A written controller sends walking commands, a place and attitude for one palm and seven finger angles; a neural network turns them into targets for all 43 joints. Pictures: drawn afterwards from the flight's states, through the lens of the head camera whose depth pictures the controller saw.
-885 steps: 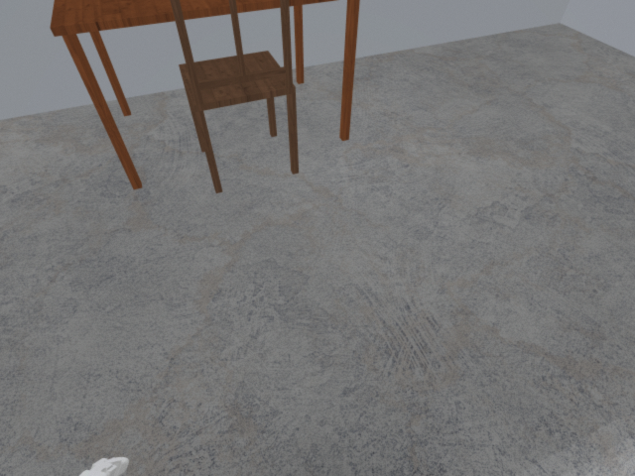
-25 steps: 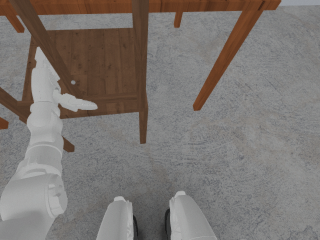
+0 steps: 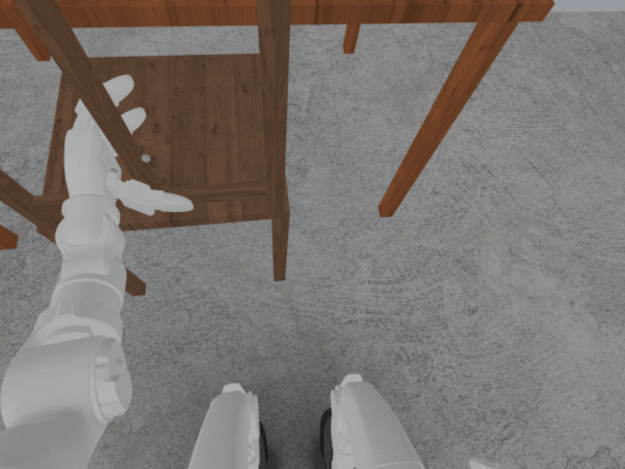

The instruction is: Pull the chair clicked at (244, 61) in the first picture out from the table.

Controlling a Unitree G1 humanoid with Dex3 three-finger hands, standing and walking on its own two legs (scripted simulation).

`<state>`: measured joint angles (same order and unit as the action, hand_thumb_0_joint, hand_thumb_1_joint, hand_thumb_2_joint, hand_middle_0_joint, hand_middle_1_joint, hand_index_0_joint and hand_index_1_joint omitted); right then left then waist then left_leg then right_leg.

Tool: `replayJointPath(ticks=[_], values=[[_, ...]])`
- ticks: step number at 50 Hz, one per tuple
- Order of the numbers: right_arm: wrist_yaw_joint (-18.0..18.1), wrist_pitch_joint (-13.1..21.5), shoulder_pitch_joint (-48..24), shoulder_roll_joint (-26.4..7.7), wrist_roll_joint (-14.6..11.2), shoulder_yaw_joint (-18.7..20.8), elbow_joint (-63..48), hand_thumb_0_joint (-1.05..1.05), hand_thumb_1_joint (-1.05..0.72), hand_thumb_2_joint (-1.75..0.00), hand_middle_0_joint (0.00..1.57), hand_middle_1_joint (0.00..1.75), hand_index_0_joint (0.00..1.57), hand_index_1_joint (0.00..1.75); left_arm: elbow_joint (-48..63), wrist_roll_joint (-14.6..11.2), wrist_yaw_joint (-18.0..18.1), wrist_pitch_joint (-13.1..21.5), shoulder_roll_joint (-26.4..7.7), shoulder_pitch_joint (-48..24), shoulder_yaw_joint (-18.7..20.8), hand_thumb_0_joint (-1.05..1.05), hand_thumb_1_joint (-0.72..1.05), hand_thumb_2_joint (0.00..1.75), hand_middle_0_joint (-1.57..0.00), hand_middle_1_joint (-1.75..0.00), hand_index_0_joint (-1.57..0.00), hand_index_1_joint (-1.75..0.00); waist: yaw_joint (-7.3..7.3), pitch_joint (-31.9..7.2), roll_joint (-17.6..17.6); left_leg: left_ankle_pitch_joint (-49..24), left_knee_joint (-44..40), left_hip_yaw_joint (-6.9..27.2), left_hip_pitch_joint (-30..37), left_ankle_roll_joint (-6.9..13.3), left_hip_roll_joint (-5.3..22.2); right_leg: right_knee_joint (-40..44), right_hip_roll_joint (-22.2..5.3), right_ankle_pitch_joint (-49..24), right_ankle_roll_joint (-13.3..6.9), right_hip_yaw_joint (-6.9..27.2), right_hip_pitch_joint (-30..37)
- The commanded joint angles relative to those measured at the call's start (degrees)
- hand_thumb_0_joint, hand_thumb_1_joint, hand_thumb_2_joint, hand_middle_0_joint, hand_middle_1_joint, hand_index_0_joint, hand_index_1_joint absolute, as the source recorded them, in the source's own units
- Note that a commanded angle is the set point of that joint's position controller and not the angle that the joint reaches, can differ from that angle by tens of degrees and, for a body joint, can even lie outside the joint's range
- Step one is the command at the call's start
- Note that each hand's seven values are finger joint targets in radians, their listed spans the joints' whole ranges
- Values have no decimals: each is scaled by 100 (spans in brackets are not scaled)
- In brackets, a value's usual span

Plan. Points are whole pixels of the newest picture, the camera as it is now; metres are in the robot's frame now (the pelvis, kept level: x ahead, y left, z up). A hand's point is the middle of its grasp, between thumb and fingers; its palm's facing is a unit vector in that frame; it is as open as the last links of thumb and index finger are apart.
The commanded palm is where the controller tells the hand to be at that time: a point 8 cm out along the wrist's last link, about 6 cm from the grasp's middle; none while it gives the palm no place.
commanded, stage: hook a spindle and tug to test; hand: left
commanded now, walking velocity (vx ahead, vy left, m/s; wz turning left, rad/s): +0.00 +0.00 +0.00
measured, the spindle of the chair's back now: (111, 122) +0.52 +0.21 +0.06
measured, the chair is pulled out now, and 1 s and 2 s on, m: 0.00 0.02 0.11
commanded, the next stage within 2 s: step backward, pulling the chair out in 1.14 s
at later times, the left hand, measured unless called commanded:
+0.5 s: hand (140, 160) +0.49 +0.18 +0.02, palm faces +0.06 -1.00 -0.03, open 5.8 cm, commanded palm +0.45 +0.22 +0.03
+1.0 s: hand (141, 174) +0.47 +0.18 +0.03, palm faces +0.07 -1.00 -0.02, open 5.3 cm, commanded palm +0.42 +0.22 +0.03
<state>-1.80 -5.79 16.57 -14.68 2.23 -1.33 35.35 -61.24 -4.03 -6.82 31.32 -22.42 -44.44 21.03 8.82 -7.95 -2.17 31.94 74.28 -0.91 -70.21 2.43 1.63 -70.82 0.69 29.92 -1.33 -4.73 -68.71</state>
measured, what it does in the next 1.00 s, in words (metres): stands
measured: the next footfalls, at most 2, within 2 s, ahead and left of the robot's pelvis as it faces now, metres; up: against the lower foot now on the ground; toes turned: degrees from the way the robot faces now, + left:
none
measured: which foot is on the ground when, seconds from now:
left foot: down 0.00-1.00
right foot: down 0.00-1.00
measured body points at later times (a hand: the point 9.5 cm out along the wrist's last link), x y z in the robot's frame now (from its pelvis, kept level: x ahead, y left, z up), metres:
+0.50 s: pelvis +0.00 +0.00 +0.00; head +0.16 +0.02 +0.42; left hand +0.48 +0.24 +0.03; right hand +0.04 -0.26 -0.12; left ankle +0.02 +0.09 -0.62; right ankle +0.03 -0.11 -0.62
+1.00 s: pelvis +0.02 +0.01 +0.01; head +0.17 +0.03 +0.44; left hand +0.46 +0.23 +0.03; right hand +0.07 -0.25 -0.11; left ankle +0.02 +0.09 -0.62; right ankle +0.03 -0.11 -0.62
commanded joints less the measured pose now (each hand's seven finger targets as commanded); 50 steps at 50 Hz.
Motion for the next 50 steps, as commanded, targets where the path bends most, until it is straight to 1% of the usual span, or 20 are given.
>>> replayJointPath(ticks=[1,3,7,11,13,14,16,19,22,27,29,31,32,35,37,39,42,44,46,50], values=[[62,105,923,-981,3,369,-247,0,-90,-90,20,30,20,30,1215,-99,-22,397,-1075,-2267,33,0,-28,40,-39,-112,-39,-112,193,-3104,-474,-2460,-734,463,2343,-97,-51,802,130,-1929,16,321,1453],[74,103,923,-984,-2,362,-277,0,-90,-90,20,30,20,30,1222,-99,-37,392,-1275,-2063,201,0,-16,44,-43,-123,-43,-123,94,-3141,-485,-2448,-741,404,2234,-88,-73,812,128,-2015,10,362,1656],[58,118,900,-966,-15,364,-285,0,-90,-90,20,30,20,30,1198,-114,-85,390,-1088,-1990,48,0,6,54,-50,-145,-50,-145,110,-3032,-563,-2445,-776,434,2326,-108,-55,818,137,-1933,1,323,1501],[53,139,901,-958,-6,377,-300,0,-90,-90,20,30,20,30,1397,-177,-104,433,-1090,-1901,106,0,28,64,-50,-145,-50,-145,49,-3277,-613,-2673,-773,435,2496,-118,-48,785,138,-2107,-3,318,1608],[42,136,892,-949,-14,376,-318,0,-90,-90,20,30,20,30,1325,-192,-129,403,-1056,-1664,101,0,40,68,-50,-145,-50,-145,37,-3150,-468,-2608,-787,392,2332,-108,-61,827,141,-2150,6,335,1738],[52,128,903,-966,-13,373,-304,0,-90,-90,20,30,20,30,1357,-184,-120,411,-1233,-1703,220,0,45,71,-50,-145,-50,-145,15,-3100,-423,-2556,-795,382,2225,-100,-60,830,135,-2157,10,357,1821],[43,137,886,-942,-21,372,-309,0,-90,-90,20,30,20,30,1316,-184,-147,407,-976,-1704,30,0,56,76,-50,-145,-50,-145,66,-3035,-513,-2554,-797,389,2314,-101,-58,831,141,-2095,9,336,1637],[60,140,897,-969,-25,365,-284,0,-90,-90,20,30,20,30,1128,-201,-177,372,-1124,-1741,146,0,73,83,-50,-145,-50,-145,87,-2843,-356,-2269,-795,376,2070,-85,-75,861,141,-1907,15,359,1654],[78,151,893,-974,-19,374,-297,0,-90,-90,20,30,20,30,1339,-205,-206,444,-1162,-1900,143,0,90,90,-50,-145,-50,-145,73,-3069,-577,-2524,-796,431,2379,-118,-51,790,135,-1991,-3,322,1538],[45,142,877,-961,-16,405,-343,0,-90,-90,20,30,20,30,1599,-269,-202,428,-1004,-1515,102,0,90,90,-50,-145,-50,-145,-52,-3304,-689,-3025,-829,498,2811,-179,-6,758,141,-2139,-19,248,1483],[26,127,838,-934,-41,399,-363,0,-90,-90,20,30,20,30,1533,-273,-180,350,-776,-1310,-61,0,90,90,-50,-145,-50,-145,-6,-3085,-496,-2896,-873,481,2680,-168,-8,823,152,-2098,-7,235,1507],[23,124,856,-971,-31,395,-383,0,-90,-90,20,30,20,30,1710,-201,-121,380,-1062,-1279,108,0,90,90,-50,-145,-50,-145,-110,-3188,-622,-2942,-895,493,2712,-184,-1,756,144,-2089,-24,241,1524],[9,125,819,-938,-28,403,-416,0,-90,-90,20,30,20,30,1857,-205,-108,389,-930,-1225,23,0,90,90,-50,-145,-50,-145,-125,-3252,-722,-3022,-902,483,2814,-196,-4,768,142,-2129,-25,242,1541],[-10,131,812,-924,-50,412,-458,0,-90,-90,20,30,20,30,1876,-262,-99,330,-735,-767,-72,0,90,90,-50,-145,-50,-145,-118,-3117,-505,-3154,-932,471,2805,-199,18,799,165,-2227,-21,232,1575],[-27,123,784,-918,-59,419,-462,0,-90,-90,20,30,20,30,2089,-275,-78,328,-719,-763,-98,0,90,90,-50,-145,-50,-145,-149,-3088,-664,-3265,-970,487,2920,-230,35,803,158,-2222,-25,209,1533],[-27,136,787,-911,-65,441,-509,0,-90,-90,20,30,20,30,2323,-322,-55,317,-718,-464,-45,0,90,90,-50,-145,-50,-145,-220,-3250,-539,-3479,-990,471,2989,-234,36,826,164,-2392,-19,226,1739],[-44,164,771,-901,-79,442,-504,0,-90,-90,20,30,20,30,2422,-365,-46,274,-658,-181,-74,0,90,90,-50,-145,-50,-145,-245,-3118,-523,-3521,-1025,467,2979,-263,54,831,163,-2389,-19,205,1733],[-46,184,728,-865,-95,445,-522,0,-90,-90,20,30,20,30,2492,-368,-32,260,-385,-157,-288,0,90,90,-50,-145,-50,-145,-181,-2984,-452,-3416,-1040,452,2921,-246,50,865,159,-2343,-4,200,1693],[-35,203,762,-893,-88,464,-490,0,-90,-90,20,30,20,30,2557,-352,9,280,-510,-90,-194,0,90,90,-50,-145,-50,-145,-232,-3017,-559,-3594,-1044,473,3060,-287,70,827,155,-2357,-19,188,1627],[-32,248,746,-871,-96,482,-494,0,-90,-90,20,30,20,30,2756,-399,12,288,-287,135,-366,0,90,90,-50,-145,-50,-145,-241,-3026,-502,-3857,-1026,480,3165,-305,72,832,155,-2486,-12,184,1644]])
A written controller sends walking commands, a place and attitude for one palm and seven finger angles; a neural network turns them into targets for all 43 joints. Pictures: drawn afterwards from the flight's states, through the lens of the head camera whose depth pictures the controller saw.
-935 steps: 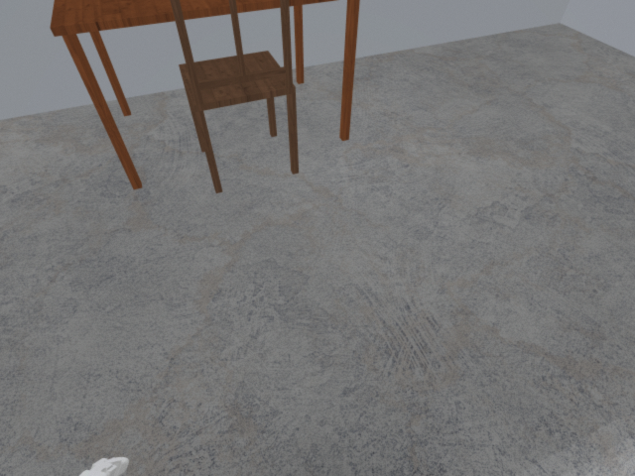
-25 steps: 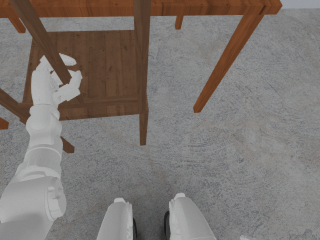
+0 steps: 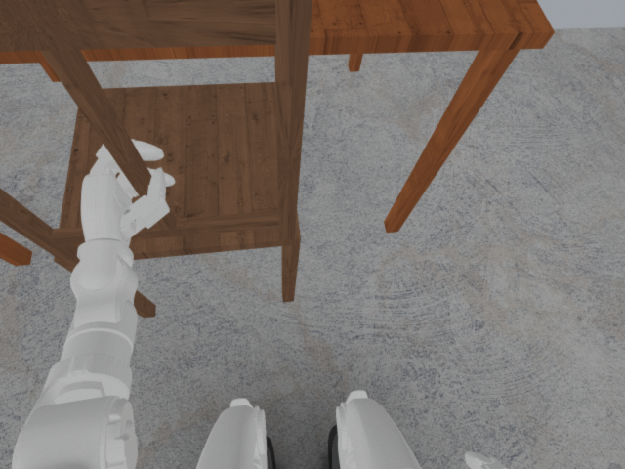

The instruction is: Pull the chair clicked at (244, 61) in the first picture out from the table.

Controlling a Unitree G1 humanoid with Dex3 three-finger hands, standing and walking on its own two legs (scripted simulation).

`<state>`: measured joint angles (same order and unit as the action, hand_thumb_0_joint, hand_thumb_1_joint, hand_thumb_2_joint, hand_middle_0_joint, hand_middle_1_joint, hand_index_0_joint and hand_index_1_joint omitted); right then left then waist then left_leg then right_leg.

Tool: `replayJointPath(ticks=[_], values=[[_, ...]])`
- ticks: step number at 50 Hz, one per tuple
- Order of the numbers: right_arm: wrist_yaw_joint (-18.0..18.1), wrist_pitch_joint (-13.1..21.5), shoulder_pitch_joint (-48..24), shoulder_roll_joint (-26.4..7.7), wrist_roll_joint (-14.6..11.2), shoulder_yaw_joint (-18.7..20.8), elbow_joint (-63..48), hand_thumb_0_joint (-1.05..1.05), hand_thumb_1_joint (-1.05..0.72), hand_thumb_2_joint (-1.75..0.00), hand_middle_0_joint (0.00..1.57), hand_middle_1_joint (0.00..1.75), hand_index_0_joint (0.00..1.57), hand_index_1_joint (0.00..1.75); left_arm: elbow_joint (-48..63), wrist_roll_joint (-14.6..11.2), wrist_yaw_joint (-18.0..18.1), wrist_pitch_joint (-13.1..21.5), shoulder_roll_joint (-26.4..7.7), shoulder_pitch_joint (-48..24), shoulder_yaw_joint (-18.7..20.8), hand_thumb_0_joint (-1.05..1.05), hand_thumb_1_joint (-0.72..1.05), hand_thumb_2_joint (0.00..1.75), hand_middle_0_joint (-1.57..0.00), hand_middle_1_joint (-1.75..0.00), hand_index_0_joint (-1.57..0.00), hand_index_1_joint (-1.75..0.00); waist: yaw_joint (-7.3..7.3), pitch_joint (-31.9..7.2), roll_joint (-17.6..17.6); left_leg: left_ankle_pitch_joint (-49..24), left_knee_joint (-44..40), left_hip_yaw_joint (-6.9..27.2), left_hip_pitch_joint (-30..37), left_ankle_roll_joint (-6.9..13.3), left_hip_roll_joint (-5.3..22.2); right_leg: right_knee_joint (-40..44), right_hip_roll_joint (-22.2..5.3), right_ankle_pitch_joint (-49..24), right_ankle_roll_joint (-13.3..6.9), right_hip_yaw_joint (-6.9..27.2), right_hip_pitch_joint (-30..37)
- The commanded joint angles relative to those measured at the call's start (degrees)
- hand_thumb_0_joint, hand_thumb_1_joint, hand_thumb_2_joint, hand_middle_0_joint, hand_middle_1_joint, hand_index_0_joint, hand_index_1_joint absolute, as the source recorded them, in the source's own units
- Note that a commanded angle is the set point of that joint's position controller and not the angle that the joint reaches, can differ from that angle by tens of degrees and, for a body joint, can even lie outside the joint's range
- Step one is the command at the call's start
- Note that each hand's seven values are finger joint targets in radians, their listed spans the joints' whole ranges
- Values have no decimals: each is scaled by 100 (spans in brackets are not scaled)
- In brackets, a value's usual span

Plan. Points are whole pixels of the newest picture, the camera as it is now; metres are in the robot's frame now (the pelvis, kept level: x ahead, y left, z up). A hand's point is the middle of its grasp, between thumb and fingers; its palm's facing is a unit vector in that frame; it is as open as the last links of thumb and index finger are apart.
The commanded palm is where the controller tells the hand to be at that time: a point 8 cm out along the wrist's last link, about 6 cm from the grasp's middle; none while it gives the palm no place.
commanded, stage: hook a spindle and tug to test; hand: left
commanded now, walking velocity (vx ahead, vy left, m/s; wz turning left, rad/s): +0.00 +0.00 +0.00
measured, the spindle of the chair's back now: (131, 163) +0.47 +0.20 +0.05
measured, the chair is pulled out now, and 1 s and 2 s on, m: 0.02 0.11 0.20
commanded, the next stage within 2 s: step backward, pulling the chair out in 0.14 s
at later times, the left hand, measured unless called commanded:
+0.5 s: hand (166, 204) +0.43 +0.16 +0.03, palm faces +0.17 -0.98 -0.09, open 5.2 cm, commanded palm +0.40 +0.21 +0.03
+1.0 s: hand (195, 251) +0.37 +0.12 +0.03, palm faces +0.05 -0.99 -0.14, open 5.1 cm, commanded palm +0.36 +0.17 +0.04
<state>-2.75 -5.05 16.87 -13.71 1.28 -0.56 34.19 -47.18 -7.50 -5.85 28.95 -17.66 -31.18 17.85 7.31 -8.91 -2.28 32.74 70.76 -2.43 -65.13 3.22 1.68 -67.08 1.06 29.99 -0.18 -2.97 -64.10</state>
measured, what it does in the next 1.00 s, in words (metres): rises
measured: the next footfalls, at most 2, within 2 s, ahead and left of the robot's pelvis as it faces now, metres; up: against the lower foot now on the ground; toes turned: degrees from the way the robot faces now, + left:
none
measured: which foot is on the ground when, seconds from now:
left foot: down 0.00-1.00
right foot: down 0.00-1.00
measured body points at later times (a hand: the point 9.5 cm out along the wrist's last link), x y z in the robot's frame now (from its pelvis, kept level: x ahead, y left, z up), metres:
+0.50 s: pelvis +0.02 +0.00 +0.08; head +0.14 +0.01 +0.51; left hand +0.41 +0.21 +0.04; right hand +0.09 -0.26 -0.05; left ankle +0.00 +0.08 -0.63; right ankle +0.01 -0.12 -0.63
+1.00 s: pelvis -0.02 -0.01 +0.09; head +0.09 -0.02 +0.53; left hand +0.36 +0.18 +0.04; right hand +0.03 -0.26 -0.05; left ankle +0.00 +0.08 -0.63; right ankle +0.01 -0.12 -0.63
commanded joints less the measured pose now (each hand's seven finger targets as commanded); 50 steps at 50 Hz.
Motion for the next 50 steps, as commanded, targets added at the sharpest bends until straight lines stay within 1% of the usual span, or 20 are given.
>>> replayJointPath(ticks=[1,3,5,8,10,11,12,13,14,15,16,18,19,22,25,27,36,43,47,50], values=[[48,183,695,-959,-7,405,-391,0,-90,-90,20,30,20,30,1361,-61,-80,515,-770,-1043,3,0,90,90,-50,-145,-50,-145,-142,-2968,-508,-3909,-683,609,2625,-385,56,461,114,-2501,-126,10,1244],[54,192,647,-942,-15,399,-386,0,-90,-90,20,30,20,30,1380,-67,-83,501,-663,-1076,-113,0,90,90,-50,-145,-50,-145,-79,-2811,-334,-3737,-689,583,2468,-355,39,478,112,-2527,-115,16,1318],[87,215,649,-982,-16,409,-387,0,-90,-90,20,30,20,30,1399,-53,-62,513,-930,-1028,97,0,90,90,-50,-145,-50,-145,-131,-2878,-306,-3696,-669,575,2406,-349,31,429,106,-2565,-129,34,1388],[80,254,596,-929,-23,406,-374,0,-90,-90,20,30,20,30,1524,-57,-72,528,-613,-1110,-168,0,90,90,-50,-145,-50,-145,-108,-2892,-497,-3811,-661,588,2589,-384,39,444,93,-2514,-123,16,1242],[104,281,601,-943,-19,407,-335,0,-90,-90,20,30,20,30,1424,-39,-50,521,-568,-1288,-239,0,90,90,-50,-145,-50,-145,-8,-2779,-395,-3659,-639,600,2526,-366,39,448,101,-2443,-117,11,1146],[106,286,602,-952,-18,410,-305,0,-90,-90,20,30,20,30,1404,-29,-30,529,-675,-1302,-136,0,90,90,-50,-145,-50,-145,-52,-2812,-386,-3654,-628,586,2481,-359,23,445,93,-2485,-117,28,1218],[128,295,578,-959,-5,411,-262,0,-90,-90,20,30,20,30,1482,-12,-11,563,-727,-1750,-172,0,90,90,-50,-145,-50,-145,49,-2846,-432,-3522,-595,587,2489,-353,20,442,85,-2468,-109,42,1160],[308,-59,649,-935,-321,391,-729,0,-90,-90,20,30,20,30,2379,642,564,-144,-2420,-2602,70,0,90,90,-50,-145,-50,-145,-380,-4247,-896,-3023,-1729,431,4046,-261,12,1522,-319,-2855,-244,546,3528],[490,-104,736,-783,-392,403,-844,0,-90,-90,20,30,20,30,2395,606,792,-552,-1853,-2546,-246,0,90,90,-50,-145,-50,-145,-208,-3936,-986,-3097,-1989,371,4206,-211,-60,1827,-309,-3500,-206,530,3781],[596,-156,697,-802,-409,360,-808,0,-90,-90,20,30,20,30,2047,608,932,-910,-1575,-2124,-409,0,90,90,-50,-145,-50,-145,-168,-3647,-856,-3310,-2103,457,4182,-215,-2,1902,-324,-3709,-177,469,3600],[656,-233,609,-749,-419,307,-742,0,-90,-90,20,30,20,30,1388,639,1021,-1242,-1151,-1506,-678,0,90,90,-50,-145,-50,-145,-168,-3046,-430,-3023,-2211,430,3792,-155,51,2111,-374,-3629,-104,475,3751],[756,-334,616,-830,-431,249,-537,0,-90,-90,20,30,20,30,525,661,1163,-1591,-771,-1249,-963,0,90,90,-50,-145,-50,-145,-92,-2116,47,-3042,-2593,560,3395,-113,204,2321,-493,-3779,-50,403,3876],[789,-360,623,-884,-431,241,-468,0,-90,-90,20,30,20,30,295,667,1221,-1647,-817,-1378,-952,0,90,90,-50,-145,-50,-145,-88,-1994,135,-3325,-2727,615,3482,-113,283,2412,-540,-3988,-16,393,4016],[837,-289,656,-879,-380,247,-288,0,-90,-90,20,30,20,30,54,655,1259,-1484,-825,-1869,-991,0,90,90,-50,-145,-50,-145,-152,-2088,-599,-4723,-2981,685,4321,-151,461,2659,-628,-4484,19,440,4111],[868,-198,714,-896,-358,295,-111,0,-90,-90,20,30,20,30,-130,675,1233,-1402,-816,-2037,-1042,0,90,90,-50,-145,-50,-145,-172,-2126,-771,-5546,-3111,706,4776,-214,573,2902,-678,-4794,10,492,4313],[874,-136,692,-880,-359,316,-33,0,-90,-90,20,30,20,30,-285,659,1177,-1381,-651,-1912,-1142,0,90,90,-50,-145,-50,-145,-204,-2006,-968,-5713,-3232,796,5014,-241,666,3013,-654,-4376,-10,493,4217],[888,58,580,-891,-306,394,86,0,-90,-90,20,30,20,30,-159,655,1030,-1278,-417,-1662,-1282,0,90,90,-50,-145,-50,-145,-260,-1907,-975,-7019,-3596,1049,6162,-208,1002,3119,-381,-2988,2,482,3838],[895,215,432,-870,-306,402,164,0,-90,-90,20,30,20,30,-120,675,1042,-1191,-494,-1702,-1197,0,90,90,-50,-145,-50,-145,-300,-1808,-628,-6007,-3690,917,5740,-148,1063,3259,-477,-3347,-19,579,4299],[956,348,409,-872,-377,387,255,0,-90,-90,20,30,20,30,-244,633,1084,-1195,-570,-1793,-1207,0,90,90,-50,-145,-50,-145,-298,-1865,-331,-4615,-3653,734,5042,-240,834,3398,-733,-4340,-80,743,4734],[1001,442,422,-915,-418,380,333,0,-90,-90,20,30,20,30,-349,625,1159,-1205,-765,-1885,-1153,0,90,90,-50,-145,-50,-145,-256,-1932,-158,-3770,-3558,611,4779,-301,594,3517,-950,-4498,-138,859,4839]])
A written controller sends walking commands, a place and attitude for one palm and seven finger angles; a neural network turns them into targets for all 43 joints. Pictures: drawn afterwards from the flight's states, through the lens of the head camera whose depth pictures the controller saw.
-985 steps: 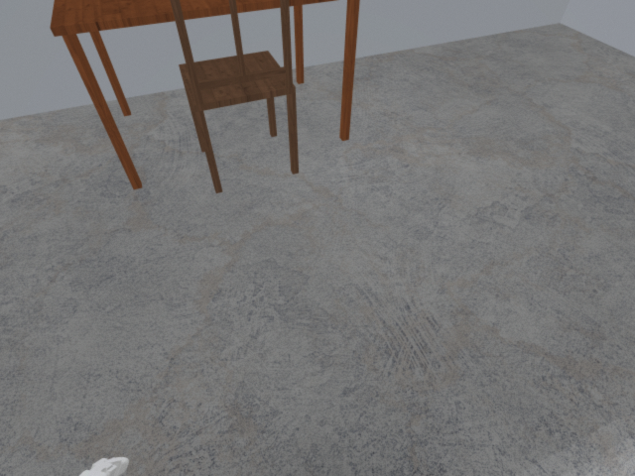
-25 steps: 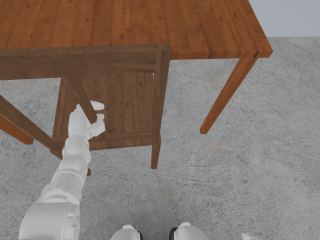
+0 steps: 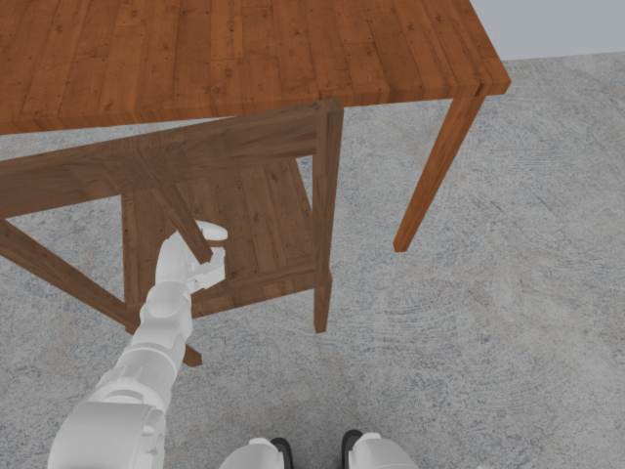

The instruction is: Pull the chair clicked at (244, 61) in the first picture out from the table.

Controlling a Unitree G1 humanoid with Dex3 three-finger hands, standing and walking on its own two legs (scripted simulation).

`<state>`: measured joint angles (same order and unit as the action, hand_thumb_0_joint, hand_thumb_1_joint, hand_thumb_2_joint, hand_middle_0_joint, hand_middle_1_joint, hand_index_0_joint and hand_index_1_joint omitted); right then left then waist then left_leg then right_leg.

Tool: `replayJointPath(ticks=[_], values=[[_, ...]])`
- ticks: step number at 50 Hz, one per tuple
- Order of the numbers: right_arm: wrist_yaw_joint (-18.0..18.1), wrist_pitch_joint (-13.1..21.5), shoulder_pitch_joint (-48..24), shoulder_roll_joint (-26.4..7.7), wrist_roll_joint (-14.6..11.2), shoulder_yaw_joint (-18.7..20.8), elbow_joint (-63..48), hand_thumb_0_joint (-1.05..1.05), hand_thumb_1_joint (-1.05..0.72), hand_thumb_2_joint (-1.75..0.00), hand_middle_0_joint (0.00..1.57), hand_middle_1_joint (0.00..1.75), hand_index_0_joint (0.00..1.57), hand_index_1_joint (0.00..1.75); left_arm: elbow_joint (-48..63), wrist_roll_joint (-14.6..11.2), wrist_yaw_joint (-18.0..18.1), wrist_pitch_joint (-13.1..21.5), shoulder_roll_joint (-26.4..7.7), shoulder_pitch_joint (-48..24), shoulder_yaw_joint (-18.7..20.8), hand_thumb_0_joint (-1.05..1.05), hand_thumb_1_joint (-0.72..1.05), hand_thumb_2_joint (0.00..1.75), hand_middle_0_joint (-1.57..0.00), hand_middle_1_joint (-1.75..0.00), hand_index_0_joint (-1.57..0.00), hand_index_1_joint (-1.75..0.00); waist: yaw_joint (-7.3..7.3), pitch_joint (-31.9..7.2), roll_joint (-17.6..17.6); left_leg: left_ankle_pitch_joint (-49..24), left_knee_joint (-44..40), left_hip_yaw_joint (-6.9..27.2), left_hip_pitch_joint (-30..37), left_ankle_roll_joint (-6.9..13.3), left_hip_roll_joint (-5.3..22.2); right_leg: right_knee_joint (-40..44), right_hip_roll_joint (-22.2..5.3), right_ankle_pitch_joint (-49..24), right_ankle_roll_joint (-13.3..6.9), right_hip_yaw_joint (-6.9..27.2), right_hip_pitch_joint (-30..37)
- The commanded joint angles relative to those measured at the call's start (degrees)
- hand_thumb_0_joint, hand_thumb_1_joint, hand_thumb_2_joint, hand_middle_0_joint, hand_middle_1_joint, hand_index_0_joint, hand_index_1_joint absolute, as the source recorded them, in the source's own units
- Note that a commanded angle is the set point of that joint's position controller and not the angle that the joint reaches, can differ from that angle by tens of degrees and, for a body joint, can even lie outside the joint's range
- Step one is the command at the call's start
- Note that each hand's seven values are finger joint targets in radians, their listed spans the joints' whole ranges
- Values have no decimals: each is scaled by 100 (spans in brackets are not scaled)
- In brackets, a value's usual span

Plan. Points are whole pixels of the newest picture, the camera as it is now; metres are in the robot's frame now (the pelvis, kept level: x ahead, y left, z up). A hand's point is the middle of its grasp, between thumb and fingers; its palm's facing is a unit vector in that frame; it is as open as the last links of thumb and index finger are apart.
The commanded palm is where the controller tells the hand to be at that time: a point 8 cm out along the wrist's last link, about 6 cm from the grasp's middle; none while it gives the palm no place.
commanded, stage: step backward, pulling the chair out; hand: left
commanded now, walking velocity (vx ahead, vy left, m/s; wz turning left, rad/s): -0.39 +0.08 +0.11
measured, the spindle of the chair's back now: (199, 246) +0.41 +0.16 -0.05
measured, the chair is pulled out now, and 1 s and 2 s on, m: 0.11 0.20 0.28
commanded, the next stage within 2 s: none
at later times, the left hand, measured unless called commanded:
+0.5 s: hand (227, 320) +0.31 +0.11 -0.06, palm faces +0.03 -0.99 -0.15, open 5.2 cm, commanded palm +0.32 +0.17 -0.06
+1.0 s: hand (223, 329) +0.30 +0.12 -0.06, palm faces +0.04 -0.98 -0.17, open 5.3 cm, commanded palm +0.30 +0.17 -0.06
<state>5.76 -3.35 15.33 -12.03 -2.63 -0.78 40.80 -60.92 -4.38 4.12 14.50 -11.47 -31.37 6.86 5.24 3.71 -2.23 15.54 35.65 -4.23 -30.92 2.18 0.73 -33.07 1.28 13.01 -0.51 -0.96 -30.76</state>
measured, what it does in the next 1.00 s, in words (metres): shifts its weight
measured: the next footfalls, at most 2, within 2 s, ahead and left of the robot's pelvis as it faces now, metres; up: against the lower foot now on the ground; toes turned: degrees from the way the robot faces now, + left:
left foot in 1.56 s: -0.11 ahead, +0.15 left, +0.00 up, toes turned +5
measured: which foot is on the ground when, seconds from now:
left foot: down 0.00-1.00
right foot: down 0.00-1.00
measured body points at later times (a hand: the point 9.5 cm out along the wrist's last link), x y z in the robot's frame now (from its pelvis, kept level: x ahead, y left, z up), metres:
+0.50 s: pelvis -0.05 -0.01 +0.00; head +0.03 -0.02 +0.44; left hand +0.30 +0.17 -0.05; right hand +0.02 -0.28 -0.13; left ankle +0.02 +0.09 -0.72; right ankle +0.03 -0.11 -0.73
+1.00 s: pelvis -0.06 -0.01 -0.01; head +0.01 -0.02 +0.44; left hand +0.29 +0.17 -0.05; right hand +0.03 -0.27 -0.14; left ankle +0.00 +0.10 -0.72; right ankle +0.03 -0.11 -0.73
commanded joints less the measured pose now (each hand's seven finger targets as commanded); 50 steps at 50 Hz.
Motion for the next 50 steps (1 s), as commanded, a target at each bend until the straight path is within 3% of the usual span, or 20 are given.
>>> replayJointPath(ticks=[1,4,10,13,15,19,20,22,24,27,30,34,36,39,42,44,46,48,49,50], values=[[144,300,578,-1067,-41,380,-311,0,-90,-90,20,30,20,30,962,312,178,225,-1303,-1885,-136,0,90,90,-50,-145,-50,-145,-30,-3149,-141,-1818,-33,779,1261,-216,612,150,-1044,-2764,-125,688,1517],[154,387,493,-1065,-76,347,-286,0,-90,-90,20,30,20,30,907,276,222,213,-1233,-2001,-247,0,90,90,-50,-145,-50,-145,-23,-3008,-65,-1252,-115,780,1153,-196,502,306,-1096,-2088,-75,689,1409],[196,556,327,-1134,-100,329,-263,0,-90,-90,20,30,20,30,866,214,261,212,-1089,-2100,-376,0,90,90,-50,-145,-50,-145,-105,-2802,-262,-1176,-545,1060,1166,-16,697,217,-728,-795,78,457,1263],[190,636,236,-1088,-124,303,-302,0,-90,-90,20,30,20,30,926,172,247,224,-939,-2161,-533,0,90,90,-50,-145,-50,-145,-141,-2636,-345,-779,-597,1051,1036,9,719,197,-719,-251,62,497,1187],[217,684,214,-1131,-121,320,-307,0,-90,-90,20,30,20,30,922,163,274,234,-1118,-2136,-421,0,90,90,-50,-145,-50,-145,-182,-2527,-230,-434,-601,1030,930,16,678,329,-760,119,43,583,1206],[215,818,257,-1092,-137,300,-286,0,-90,-90,20,30,20,30,904,155,295,286,-1029,-2077,-555,0,90,90,-50,-145,-50,-145,-158,-2337,195,293,-270,750,1112,-134,377,971,-1133,640,-88,956,966],[233,842,293,-1135,-141,320,-239,0,-90,-90,20,30,20,30,875,157,317,293,-1170,-2032,-473,0,90,90,-50,-145,-50,-145,-164,-2324,308,355,-183,712,1188,-173,297,1147,-1241,669,-136,1073,962],[219,891,281,-1118,-143,294,-186,0,-90,-90,20,30,20,30,804,161,325,299,-1063,-1970,-559,0,90,90,-50,-145,-50,-145,-175,-2242,436,451,-156,678,1315,-205,253,1307,-1352,779,-166,1090,894],[230,938,256,-1124,-129,274,-153,0,-90,-90,20,30,20,30,823,173,326,337,-1001,-1895,-580,0,90,90,-50,-145,-50,-145,-200,-2242,422,249,-307,712,1386,-183,299,1216,-1277,615,-126,952,945],[255,957,167,-1150,-114,258,-147,0,-90,-90,20,30,20,30,821,178,310,357,-907,-1815,-638,0,90,90,-50,-145,-50,-145,-245,-2209,129,-166,-772,1011,1389,-58,658,682,-836,517,32,570,946],[281,926,15,-1149,-46,212,-225,0,-90,-90,20,30,20,30,963,176,281,336,-801,-1803,-672,0,90,90,-50,-145,-50,-145,-319,-2093,-483,-222,-1235,1494,1044,171,1055,-236,-505,584,36,335,1008],[257,893,51,-1044,25,224,-161,0,-90,-90,20,30,20,30,1052,208,219,296,-671,-1900,-704,0,90,90,-50,-145,-50,-145,-325,-2295,-452,-1361,-892,1506,1307,199,1216,-565,-463,59,9,337,1106],[260,867,-14,-1022,42,230,-164,0,-90,-90,20,30,20,30,1025,221,213,245,-733,-1891,-642,0,90,90,-50,-145,-50,-145,-353,-2142,-498,-983,-924,1474,929,177,1212,-585,-490,208,-14,374,1277],[267,914,-35,-974,14,237,-180,0,-90,-90,20,30,20,30,1007,202,237,257,-800,-1880,-587,0,90,90,-50,-145,-50,-145,-352,-1993,-27,25,-693,1259,436,86,976,-228,-715,416,-113,684,1434],[257,999,178,-965,-6,281,-115,0,-90,-90,20,30,20,30,815,232,301,305,-962,-1792,-519,0,90,90,-50,-145,-50,-145,-246,-2064,689,728,204,844,894,-228,291,934,-1398,783,-407,1513,844],[221,1033,223,-928,-9,273,-31,0,-90,-90,20,30,20,30,726,252,327,305,-1018,-1770,-505,0,90,90,-50,-145,-50,-145,-252,-2189,972,816,795,639,1112,-347,17,1421,-1880,572,-538,1788,960],[210,1043,172,-968,-4,256,21,0,-90,-90,20,30,20,30,720,273,329,278,-1085,-1751,-434,0,90,90,-50,-145,-50,-145,-251,-2298,809,833,887,726,1093,-369,-22,1224,-1980,-716,-613,1568,1325],[218,1054,159,-1005,-12,228,90,0,-90,-90,20,30,20,30,802,273,289,255,-966,-1906,-529,0,90,90,-50,-145,-50,-145,-181,-2472,776,343,374,778,1205,-355,55,820,-1820,-1756,-466,1119,1659],[236,1046,149,-1062,-14,231,108,0,-90,-90,20,30,20,30,819,266,282,251,-962,-1952,-539,0,90,90,-50,-145,-50,-145,-171,-2446,668,-210,-11,810,1290,-325,135,654,-1629,-1823,-325,895,1636],[273,1035,77,-1148,-13,247,83,0,-90,-90,20,30,20,30,752,245,294,251,-969,-1906,-541,0,90,90,-50,-145,-50,-145,-191,-2301,277,-855,-397,963,1408,-228,381,494,-1305,-1499,-138,618,1425]])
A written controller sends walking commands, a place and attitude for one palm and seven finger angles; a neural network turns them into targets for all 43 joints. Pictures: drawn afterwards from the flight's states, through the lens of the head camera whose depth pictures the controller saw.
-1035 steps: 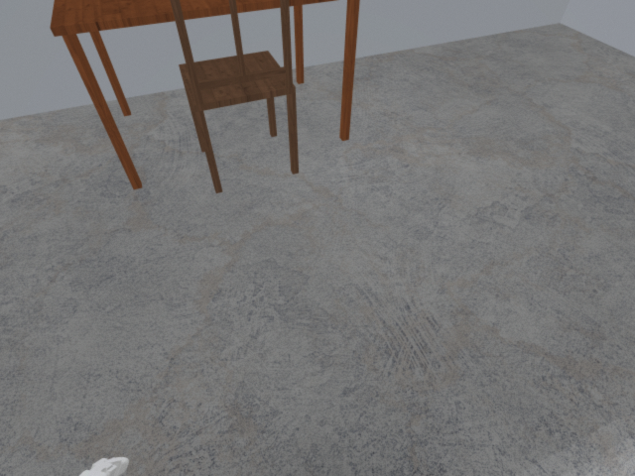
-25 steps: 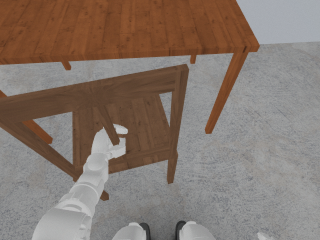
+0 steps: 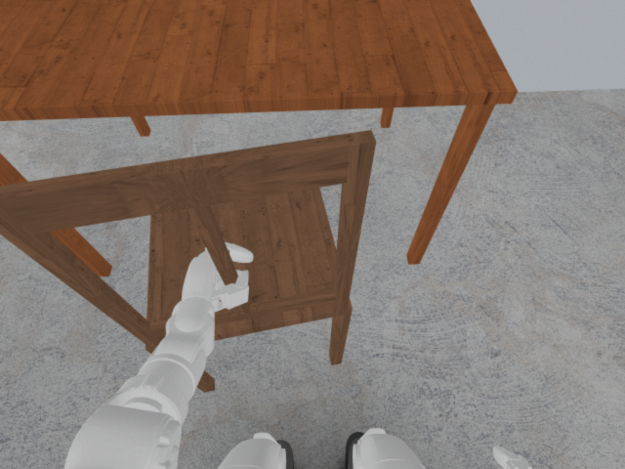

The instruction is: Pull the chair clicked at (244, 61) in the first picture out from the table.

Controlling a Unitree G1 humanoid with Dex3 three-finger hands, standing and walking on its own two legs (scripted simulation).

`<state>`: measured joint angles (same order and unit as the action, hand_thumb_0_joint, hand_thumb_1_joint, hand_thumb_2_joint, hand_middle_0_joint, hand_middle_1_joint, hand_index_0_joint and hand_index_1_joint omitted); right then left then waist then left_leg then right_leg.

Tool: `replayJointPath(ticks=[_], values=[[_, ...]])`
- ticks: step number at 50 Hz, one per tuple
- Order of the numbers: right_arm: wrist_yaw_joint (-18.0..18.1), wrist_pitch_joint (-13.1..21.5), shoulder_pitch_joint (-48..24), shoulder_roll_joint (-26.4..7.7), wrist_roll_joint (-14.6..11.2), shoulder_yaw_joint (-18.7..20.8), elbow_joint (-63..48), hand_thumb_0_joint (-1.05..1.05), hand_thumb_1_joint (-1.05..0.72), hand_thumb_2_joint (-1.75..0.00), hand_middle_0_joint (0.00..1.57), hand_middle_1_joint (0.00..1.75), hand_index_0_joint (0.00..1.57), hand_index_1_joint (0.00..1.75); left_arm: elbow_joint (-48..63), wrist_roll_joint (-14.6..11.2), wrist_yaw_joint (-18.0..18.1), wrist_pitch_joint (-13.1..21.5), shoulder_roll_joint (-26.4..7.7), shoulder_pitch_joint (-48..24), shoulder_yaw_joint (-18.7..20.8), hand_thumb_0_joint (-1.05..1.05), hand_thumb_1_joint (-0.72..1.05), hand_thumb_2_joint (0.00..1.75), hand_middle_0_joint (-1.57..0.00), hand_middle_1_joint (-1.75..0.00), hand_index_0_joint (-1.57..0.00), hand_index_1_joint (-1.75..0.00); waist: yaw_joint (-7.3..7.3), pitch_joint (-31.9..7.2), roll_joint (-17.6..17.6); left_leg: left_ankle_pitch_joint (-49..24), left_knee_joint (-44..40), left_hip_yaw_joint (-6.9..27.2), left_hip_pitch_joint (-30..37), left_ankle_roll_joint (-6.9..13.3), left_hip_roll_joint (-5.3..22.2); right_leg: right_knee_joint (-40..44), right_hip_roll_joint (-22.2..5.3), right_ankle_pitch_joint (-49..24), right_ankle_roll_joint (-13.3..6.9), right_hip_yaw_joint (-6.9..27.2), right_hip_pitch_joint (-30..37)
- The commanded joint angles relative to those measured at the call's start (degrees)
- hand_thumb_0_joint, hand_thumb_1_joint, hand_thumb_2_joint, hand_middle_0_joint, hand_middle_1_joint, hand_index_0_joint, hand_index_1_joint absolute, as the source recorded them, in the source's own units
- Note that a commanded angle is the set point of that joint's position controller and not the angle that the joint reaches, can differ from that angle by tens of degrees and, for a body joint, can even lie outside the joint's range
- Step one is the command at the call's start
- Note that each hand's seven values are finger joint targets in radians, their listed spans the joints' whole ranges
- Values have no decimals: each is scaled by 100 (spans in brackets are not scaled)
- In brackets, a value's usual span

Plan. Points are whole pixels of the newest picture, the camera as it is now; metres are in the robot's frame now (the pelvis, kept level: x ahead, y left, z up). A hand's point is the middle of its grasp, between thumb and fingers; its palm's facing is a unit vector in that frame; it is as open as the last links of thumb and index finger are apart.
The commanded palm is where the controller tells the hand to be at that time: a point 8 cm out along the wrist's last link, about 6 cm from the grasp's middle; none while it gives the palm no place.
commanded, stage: step backward, pulling the chair out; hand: left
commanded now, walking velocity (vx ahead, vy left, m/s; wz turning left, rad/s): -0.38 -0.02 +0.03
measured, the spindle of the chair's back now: (226, 268) +0.39 +0.13 -0.04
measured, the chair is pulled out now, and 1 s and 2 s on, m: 0.20 0.28 0.33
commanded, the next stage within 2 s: none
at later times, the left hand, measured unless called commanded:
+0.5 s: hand (241, 298) +0.35 +0.10 -0.06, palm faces -0.01 -0.99 -0.16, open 5.3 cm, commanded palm +0.35 +0.16 -0.06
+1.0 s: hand (228, 339) +0.29 +0.12 -0.06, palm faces -0.06 -0.98 -0.19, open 5.4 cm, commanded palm +0.29 +0.17 -0.05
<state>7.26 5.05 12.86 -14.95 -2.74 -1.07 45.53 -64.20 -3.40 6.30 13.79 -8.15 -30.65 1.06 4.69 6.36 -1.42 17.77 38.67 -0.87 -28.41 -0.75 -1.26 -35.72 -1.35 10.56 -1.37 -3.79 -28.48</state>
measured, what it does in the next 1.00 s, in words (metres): steps on the spot: left foot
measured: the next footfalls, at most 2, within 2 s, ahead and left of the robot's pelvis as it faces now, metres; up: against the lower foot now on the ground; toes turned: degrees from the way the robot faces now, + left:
left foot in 0.56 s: -0.04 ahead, +0.17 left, +0.00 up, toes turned +1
right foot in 1.12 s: +0.04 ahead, -0.11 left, +0.00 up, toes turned -3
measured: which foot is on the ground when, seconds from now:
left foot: down 0.00-0.32, up 0.34-0.54, down 0.56-1.00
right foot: down 0.00-1.00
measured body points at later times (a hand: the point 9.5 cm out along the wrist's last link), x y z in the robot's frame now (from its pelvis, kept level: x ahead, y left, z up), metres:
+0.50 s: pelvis -0.03 +0.00 +0.01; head +0.07 -0.02 +0.44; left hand +0.34 +0.16 -0.04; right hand +0.04 -0.27 -0.13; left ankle -0.05 +0.14 -0.69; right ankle +0.06 -0.12 -0.72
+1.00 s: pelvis -0.10 +0.02 +0.00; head -0.01 +0.00 +0.44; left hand +0.29 +0.17 -0.04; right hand -0.04 -0.24 -0.15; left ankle -0.08 +0.17 -0.72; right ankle +0.04 -0.11 -0.72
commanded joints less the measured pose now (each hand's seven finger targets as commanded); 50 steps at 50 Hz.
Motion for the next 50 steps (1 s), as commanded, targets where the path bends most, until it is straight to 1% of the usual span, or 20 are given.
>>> replayJointPath(ticks=[1,3,5,9,12,14,16,19,25,28,29,31,33,35,37,40,42,44,47,50], values=[[123,178,284,-868,-31,261,-468,0,-90,-90,20,30,20,30,1177,95,50,341,-1108,-2050,-124,0,90,90,-50,-145,-50,-145,-175,-2548,-44,-1347,-1050,898,1150,204,901,464,-663,-614,103,663,1127],[92,157,147,-827,-10,225,-601,0,-90,-90,20,30,20,30,1328,36,2,359,-821,-2348,-291,0,90,90,-50,-145,-50,-145,-221,-2469,-532,-639,-1624,1494,915,492,1459,-323,-213,895,136,483,949],[126,134,110,-765,91,244,-602,0,-90,-90,20,30,20,30,1457,69,-5,344,-928,-2432,-148,0,90,90,-50,-145,-50,-145,-254,-2476,-915,-1487,-1558,1782,1217,679,1703,-737,-118,1017,109,514,679],[59,171,359,-704,140,299,-469,0,-90,-90,20,30,20,30,1349,171,-66,347,-859,-2440,-129,0,90,90,-50,-145,-50,-145,-190,-2793,-744,-3650,-794,1322,2018,586,1626,-233,-175,62,138,597,914],[72,144,237,-719,91,318,-479,0,-90,-90,20,30,20,30,1264,135,-77,277,-1043,-2461,-5,0,90,90,-50,-145,-50,-145,-263,-2535,-800,-2157,-943,1116,911,456,1550,-156,-257,121,72,662,1493],[100,186,254,-688,20,317,-523,0,-90,-90,20,30,20,30,1258,93,-44,283,-1256,-2355,89,0,90,90,-50,-145,-50,-145,-254,-2494,-220,-927,-574,808,360,264,1144,323,-667,-188,-60,1205,1725],[101,209,366,-651,-26,346,-489,0,-90,-90,20,30,20,30,1129,76,17,239,-1561,-2178,191,0,90,90,-50,-145,-50,-145,-189,-2588,814,624,658,352,560,-136,314,1506,-1772,-41,-481,2421,1289],[2,223,132,-630,52,271,-473,0,-90,-90,20,30,20,30,1123,139,0,66,-1422,-2059,210,0,90,90,-50,-145,-50,-145,-357,-2707,593,1387,2106,832,-1,-182,183,1410,-2322,-1692,-975,2405,2055],[112,81,309,-748,25,216,-269,0,-90,-90,20,30,20,30,1212,78,-29,-248,-1217,-2126,111,0,90,90,-50,-145,-50,-145,-190,-2846,856,528,-550,349,867,-213,290,747,-1675,-3631,-322,1144,2647],[167,-37,410,-874,21,377,-439,0,-90,-90,20,30,20,30,1544,90,-95,-211,-872,-2462,-105,0,90,90,-50,-145,-50,-145,-133,-3115,375,-2423,-1240,401,1655,17,946,275,-803,-2928,227,552,2245],[130,-75,498,-861,-33,441,-487,0,-90,-90,20,30,20,30,1567,118,-137,-182,-745,-2588,-180,0,90,90,-50,-145,-50,-145,-80,-3193,484,-2700,-973,147,1925,19,1044,364,-667,-2793,289,528,2095],[135,-147,247,-733,154,396,-642,0,-90,-90,20,30,20,30,1907,185,-186,-47,-547,-2951,-363,0,90,90,-50,-145,-50,-145,-35,-3082,-840,-3265,-1178,413,1849,72,1231,-186,-521,-2233,295,291,1856],[70,-227,252,-702,185,437,-728,0,-90,-90,20,30,20,30,1681,234,-178,-1,-634,-2631,-151,0,90,90,-50,-145,-50,-145,-114,-2859,-940,-3492,-1131,544,1609,161,1470,-541,-364,-1205,228,281,1670],[26,-224,274,-684,176,458,-738,0,-90,-90,20,30,20,30,1686,234,-169,97,-724,-2669,-43,0,90,90,-50,-145,-50,-145,-158,-2621,-717,-3406,-1062,692,1474,277,1644,-488,-277,-637,172,326,1583],[-15,-201,351,-657,199,457,-672,0,-90,-90,20,30,20,30,1581,297,-158,201,-680,-2709,-81,0,90,90,-50,-145,-50,-145,-111,-2435,-653,-3400,-755,566,1368,202,1546,-131,-349,-1553,128,399,1714],[31,-190,496,-715,88,527,-496,0,-90,-90,20,30,20,30,1257,255,-120,189,-1103,-2460,152,0,90,90,-50,-145,-50,-145,-74,-2799,301,-1479,-143,199,1001,-152,986,301,-964,-2744,-124,893,1959],[48,-132,485,-622,58,464,-431,0,-90,-90,20,30,20,30,1099,233,-109,196,-1211,-2345,179,0,90,90,-50,-145,-50,-145,-120,-2857,790,666,244,41,982,-205,486,1032,-1367,-1819,-206,1236,1685],[73,-23,399,-595,48,388,-413,0,-90,-90,20,30,20,30,1002,250,-69,203,-1297,-2283,250,0,90,90,-50,-145,-50,-145,-209,-2791,1080,1254,534,112,988,-138,298,1527,-1491,-347,-218,1300,1392],[90,39,452,-667,77,285,-327,0,-90,-90,20,30,20,30,1020,231,-31,176,-1220,-2329,202,0,90,90,-50,-145,-50,-145,-122,-2732,771,690,-573,162,1285,-32,428,1325,-1183,174,57,825,1161],[103,58,208,-802,85,321,-573,0,-90,-90,20,30,20,30,1234,184,-27,239,-1115,-2279,125,0,90,90,-50,-145,-50,-145,-250,-2225,-601,504,-1678,750,340,372,1248,177,-392,1145,317,443,1328]])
